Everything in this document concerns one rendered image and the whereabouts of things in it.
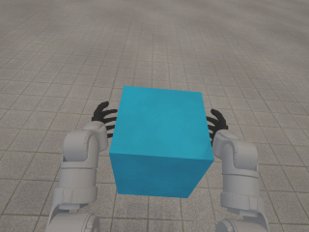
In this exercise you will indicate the left robot upper arm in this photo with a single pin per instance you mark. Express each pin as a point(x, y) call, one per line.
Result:
point(74, 222)

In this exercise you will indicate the carton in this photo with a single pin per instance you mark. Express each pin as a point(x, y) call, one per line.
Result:
point(161, 143)

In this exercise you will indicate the left robot hand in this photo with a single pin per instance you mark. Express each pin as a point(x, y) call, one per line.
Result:
point(99, 114)

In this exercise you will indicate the right robot forearm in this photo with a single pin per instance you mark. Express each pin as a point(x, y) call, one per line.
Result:
point(240, 170)

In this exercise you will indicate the left robot forearm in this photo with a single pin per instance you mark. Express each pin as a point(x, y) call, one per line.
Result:
point(79, 162)

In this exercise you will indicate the right robot hand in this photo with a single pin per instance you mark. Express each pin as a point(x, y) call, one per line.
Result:
point(218, 125)

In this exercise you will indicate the right robot upper arm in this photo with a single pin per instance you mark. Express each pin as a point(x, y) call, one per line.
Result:
point(239, 225)

